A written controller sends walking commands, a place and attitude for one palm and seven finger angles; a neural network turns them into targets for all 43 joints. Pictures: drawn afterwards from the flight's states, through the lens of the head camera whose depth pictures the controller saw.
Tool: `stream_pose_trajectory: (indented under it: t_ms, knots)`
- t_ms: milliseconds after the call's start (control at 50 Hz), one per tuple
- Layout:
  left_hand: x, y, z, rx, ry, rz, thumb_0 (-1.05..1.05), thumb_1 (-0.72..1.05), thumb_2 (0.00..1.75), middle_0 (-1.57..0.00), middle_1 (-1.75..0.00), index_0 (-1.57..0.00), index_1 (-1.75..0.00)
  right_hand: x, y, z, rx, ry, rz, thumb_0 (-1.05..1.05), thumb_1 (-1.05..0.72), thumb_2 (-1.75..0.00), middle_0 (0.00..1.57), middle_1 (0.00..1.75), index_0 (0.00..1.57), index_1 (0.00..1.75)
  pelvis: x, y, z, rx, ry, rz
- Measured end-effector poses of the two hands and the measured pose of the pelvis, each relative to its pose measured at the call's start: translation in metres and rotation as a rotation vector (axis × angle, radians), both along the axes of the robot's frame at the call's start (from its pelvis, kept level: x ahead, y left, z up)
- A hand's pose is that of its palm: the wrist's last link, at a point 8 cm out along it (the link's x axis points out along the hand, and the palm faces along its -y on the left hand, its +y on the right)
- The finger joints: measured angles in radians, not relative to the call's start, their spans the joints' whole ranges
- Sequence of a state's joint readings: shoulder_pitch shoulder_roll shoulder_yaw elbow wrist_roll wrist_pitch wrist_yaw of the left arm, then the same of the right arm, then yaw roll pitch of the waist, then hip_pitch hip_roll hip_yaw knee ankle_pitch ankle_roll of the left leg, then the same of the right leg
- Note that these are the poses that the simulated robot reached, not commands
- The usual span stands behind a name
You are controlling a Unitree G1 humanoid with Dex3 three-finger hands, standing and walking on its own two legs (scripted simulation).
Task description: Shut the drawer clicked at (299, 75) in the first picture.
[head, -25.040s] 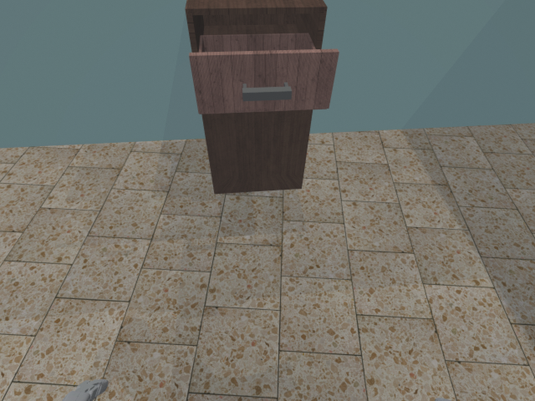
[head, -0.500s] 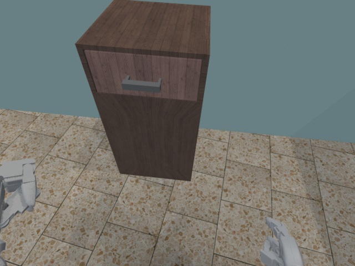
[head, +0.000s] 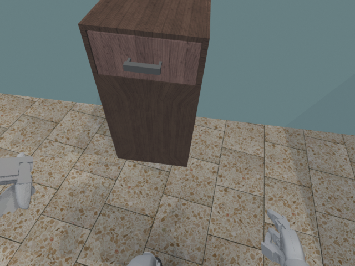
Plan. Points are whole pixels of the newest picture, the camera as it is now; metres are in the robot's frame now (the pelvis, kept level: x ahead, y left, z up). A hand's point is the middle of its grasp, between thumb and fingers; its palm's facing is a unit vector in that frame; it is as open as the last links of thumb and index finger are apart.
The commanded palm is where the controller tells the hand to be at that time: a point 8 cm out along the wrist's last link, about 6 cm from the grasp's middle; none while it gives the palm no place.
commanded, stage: step back with the hand held close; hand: left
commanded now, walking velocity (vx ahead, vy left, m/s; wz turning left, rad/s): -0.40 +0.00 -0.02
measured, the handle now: (143, 64) +0.78 +0.16 +0.00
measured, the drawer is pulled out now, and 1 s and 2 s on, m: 0.00 0.00 0.00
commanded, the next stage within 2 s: stop stepping back and stand still in 0.22 s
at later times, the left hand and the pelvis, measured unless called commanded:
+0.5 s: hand out of the picture +0.05 +0.26 +0.20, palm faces +0.41 -0.82 -0.40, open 3.2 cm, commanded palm +0.02 +0.30 +0.19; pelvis -0.12 +0.02 +0.00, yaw -1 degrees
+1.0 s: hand out of the picture -0.03 +0.30 +0.20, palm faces +0.43 -0.82 -0.38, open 3.2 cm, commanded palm -0.08 +0.32 +0.19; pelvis -0.22 +0.05 +0.01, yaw -3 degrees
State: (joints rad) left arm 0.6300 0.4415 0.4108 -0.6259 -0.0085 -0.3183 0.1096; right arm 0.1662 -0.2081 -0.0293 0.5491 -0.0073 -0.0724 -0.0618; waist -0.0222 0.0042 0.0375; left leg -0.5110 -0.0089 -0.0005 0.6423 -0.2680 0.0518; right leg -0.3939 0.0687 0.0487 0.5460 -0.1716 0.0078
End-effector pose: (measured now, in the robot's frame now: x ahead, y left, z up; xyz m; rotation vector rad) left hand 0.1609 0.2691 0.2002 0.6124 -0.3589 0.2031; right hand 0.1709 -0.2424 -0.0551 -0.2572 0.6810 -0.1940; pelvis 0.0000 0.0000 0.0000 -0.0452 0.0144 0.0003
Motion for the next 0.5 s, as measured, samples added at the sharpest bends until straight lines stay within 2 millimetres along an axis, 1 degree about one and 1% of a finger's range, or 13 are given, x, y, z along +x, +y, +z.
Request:
stream_pose_trajectory:
  t_ms: [80, 140, 200, 260, 340, 400, 440, 500]
  knots:
    - [-0.021, 0.012, 0.007, -0.022, -0.080, 0.023, 0.01, 0.88, 0.90, -1.41, -1.60, -1.41, -1.60, -0.019, 0.001, -0.001, -0.027, 0.025, 0.001, 0.01, -0.90, -0.89, 0.20, 0.30, 0.20, 0.30, -0.013, 0.007, -0.002, -0.009, -0.006, 0.019]
    - [-0.033, 0.024, 0.002, -0.052, -0.104, 0.043, 0.01, 0.88, 0.90, -1.41, -1.60, -1.41, -1.60, -0.037, 0.006, -0.004, -0.042, 0.044, -0.012, 0.01, -0.90, -0.89, 0.20, 0.30, 0.20, 0.30, -0.025, 0.015, -0.004, -0.026, -0.013, 0.018]
    - [-0.044, 0.034, -0.001, -0.050, -0.089, 0.069, 0.01, 0.88, 0.90, -1.41, -1.60, -1.41, -1.60, -0.055, 0.015, -0.007, -0.041, 0.052, -0.005, 0.01, -0.90, -0.89, 0.20, 0.30, 0.20, 0.30, -0.040, 0.018, -0.003, -0.062, -0.016, 0.051]
    - [-0.065, 0.040, 0.007, -0.045, -0.117, 0.084, 0.01, 0.88, 0.90, -1.41, -1.60, -1.41, -1.60, -0.070, 0.028, -0.010, -0.017, 0.075, 0.033, 0.01, -0.90, -0.89, 0.20, 0.30, 0.20, 0.30, -0.055, 0.016, -0.001, -0.078, -0.005, 0.087]
    - [-0.104, 0.042, 0.009, -0.052, -0.122, 0.112, 0.01, 0.88, 0.90, -1.41, -1.60, -1.41, -1.60, -0.081, 0.044, -0.013, 0.023, 0.061, 0.087, 0.01, -0.90, -0.89, 0.20, 0.30, 0.20, 0.30, -0.076, 0.013, -0.003, -0.067, 0.029, 0.076]
    - [-0.131, 0.034, 0.003, -0.041, -0.109, 0.107, 0.01, 0.89, 0.90, -1.41, -1.60, -1.41, -1.60, -0.087, 0.052, -0.018, 0.047, 0.016, 0.130, 0.01, -0.90, -0.89, 0.20, 0.30, 0.20, 0.30, -0.102, 0.011, -0.011, -0.020, 0.043, 0.022]
    - [-0.143, 0.030, 0.001, -0.070, -0.101, 0.089, 0.01, 0.89, 0.90, -1.41, -1.60, -1.41, -1.60, -0.098, 0.056, -0.019, 0.042, 0.020, 0.140, 0.01, -0.90, -0.89, 0.20, 0.30, 0.20, 0.30, -0.115, 0.016, -0.009, -0.029, 0.007, 0.006]
    - [-0.153, 0.035, 0.008, -0.094, -0.136, 0.072, 0.01, 0.88, 0.90, -1.41, -1.60, -1.41, -1.60, -0.119, 0.059, -0.010, 0.034, 0.032, 0.115, 0.01, -0.90, -0.89, 0.20, 0.30, 0.20, 0.30, -0.118, 0.024, -0.002, 0.000, -0.007, -0.011]
